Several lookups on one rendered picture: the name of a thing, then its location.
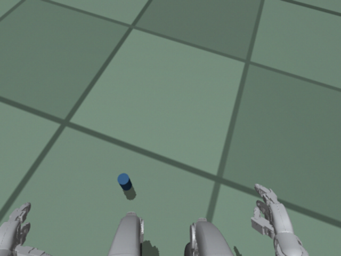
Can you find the can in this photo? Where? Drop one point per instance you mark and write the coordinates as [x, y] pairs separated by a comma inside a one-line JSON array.
[[124, 181]]

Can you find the right robot hand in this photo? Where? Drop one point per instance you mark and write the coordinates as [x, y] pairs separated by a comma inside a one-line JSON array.
[[276, 219]]

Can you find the right robot arm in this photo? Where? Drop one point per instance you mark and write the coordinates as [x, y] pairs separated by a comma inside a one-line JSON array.
[[288, 244]]

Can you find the left robot hand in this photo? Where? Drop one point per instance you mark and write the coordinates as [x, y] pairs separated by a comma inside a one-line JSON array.
[[13, 235]]

